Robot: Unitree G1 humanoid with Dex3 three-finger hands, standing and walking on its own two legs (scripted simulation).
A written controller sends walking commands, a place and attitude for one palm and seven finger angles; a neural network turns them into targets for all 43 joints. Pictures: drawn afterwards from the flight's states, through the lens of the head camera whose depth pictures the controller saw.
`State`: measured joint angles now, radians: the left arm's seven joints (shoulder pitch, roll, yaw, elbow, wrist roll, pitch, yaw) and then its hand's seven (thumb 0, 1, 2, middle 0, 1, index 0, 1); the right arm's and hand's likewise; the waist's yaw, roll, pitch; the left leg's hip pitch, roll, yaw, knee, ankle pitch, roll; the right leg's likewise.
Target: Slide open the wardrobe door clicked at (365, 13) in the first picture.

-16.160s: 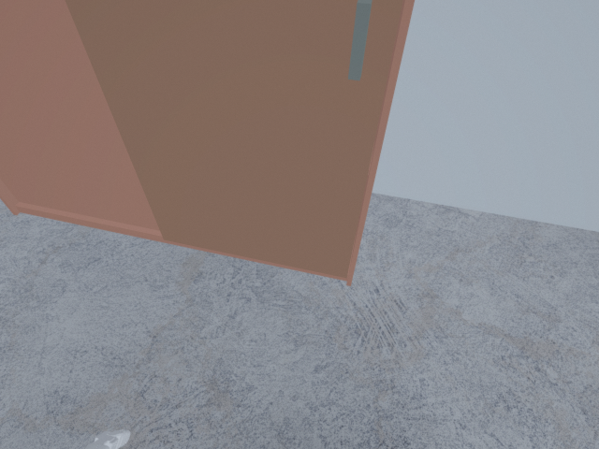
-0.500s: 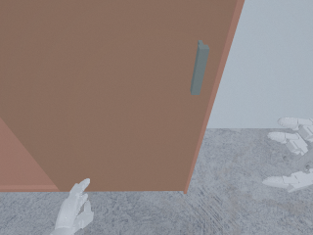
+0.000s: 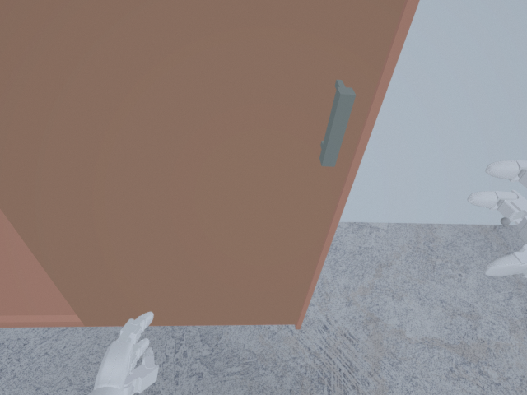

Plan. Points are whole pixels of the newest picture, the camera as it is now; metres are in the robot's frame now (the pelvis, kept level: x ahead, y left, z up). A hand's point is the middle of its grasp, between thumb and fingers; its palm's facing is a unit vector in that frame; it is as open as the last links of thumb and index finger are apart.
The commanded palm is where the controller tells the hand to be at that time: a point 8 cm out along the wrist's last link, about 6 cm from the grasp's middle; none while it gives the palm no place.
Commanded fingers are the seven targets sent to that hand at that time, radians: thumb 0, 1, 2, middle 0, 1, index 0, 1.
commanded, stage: raise the hand with hooked fingers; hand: right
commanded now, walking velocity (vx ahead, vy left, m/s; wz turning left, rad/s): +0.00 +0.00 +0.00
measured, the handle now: (333, 123) +0.53 -0.12 +0.18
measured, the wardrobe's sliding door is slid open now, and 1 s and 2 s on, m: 0.00 0.00 0.00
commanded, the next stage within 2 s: move the hooked fingers beside the handle in 0.40 s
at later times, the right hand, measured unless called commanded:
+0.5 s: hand (479, 216) +0.29 -0.26 +0.20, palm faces +0.02 +1.00 -0.09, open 14.0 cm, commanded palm +0.26 -0.31 +0.21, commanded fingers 0.00 0.50 -0.30 0.30 1.20 0.30 1.20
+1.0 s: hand (445, 189) +0.35 -0.24 +0.20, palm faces +0.02 +1.00 -0.04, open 14.0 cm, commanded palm +0.32 -0.28 +0.20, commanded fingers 0.00 0.50 -0.30 0.30 1.20 0.30 1.20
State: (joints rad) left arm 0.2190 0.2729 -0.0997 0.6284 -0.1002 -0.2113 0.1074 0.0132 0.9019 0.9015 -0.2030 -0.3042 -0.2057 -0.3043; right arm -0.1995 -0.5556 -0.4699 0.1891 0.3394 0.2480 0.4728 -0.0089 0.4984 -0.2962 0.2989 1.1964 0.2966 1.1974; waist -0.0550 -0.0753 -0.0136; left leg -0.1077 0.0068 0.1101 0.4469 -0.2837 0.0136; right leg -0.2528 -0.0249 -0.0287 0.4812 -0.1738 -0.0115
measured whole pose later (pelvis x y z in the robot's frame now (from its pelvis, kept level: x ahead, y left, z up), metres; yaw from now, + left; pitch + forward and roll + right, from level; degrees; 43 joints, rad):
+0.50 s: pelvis +0.02 +0.01 +0.00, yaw +1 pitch -3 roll +0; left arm 0.20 0.26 -0.08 0.60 -0.09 -0.19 0.10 0.01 0.90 0.90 -0.20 -0.30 -0.20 -0.30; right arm -0.13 -0.49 -0.47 0.08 0.35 0.23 0.46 -0.01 0.50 -0.30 0.30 1.20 0.30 1.20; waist -0.06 -0.06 -0.02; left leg -0.10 0.00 0.09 0.45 -0.31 0.02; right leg -0.23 -0.03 -0.05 0.48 -0.20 0.00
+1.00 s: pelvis +0.02 +0.00 +0.00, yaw +1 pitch -2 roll +0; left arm 0.22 0.26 -0.08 0.61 -0.10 -0.14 0.10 0.01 0.90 0.90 -0.20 -0.30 -0.20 -0.30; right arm -0.31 -0.46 -0.39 0.24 0.29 0.25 0.37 -0.01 0.50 -0.30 0.30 1.20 0.30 1.20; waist -0.03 -0.05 -0.03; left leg -0.11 0.01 0.09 0.44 -0.30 0.02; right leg -0.24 -0.03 -0.05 0.47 -0.19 -0.01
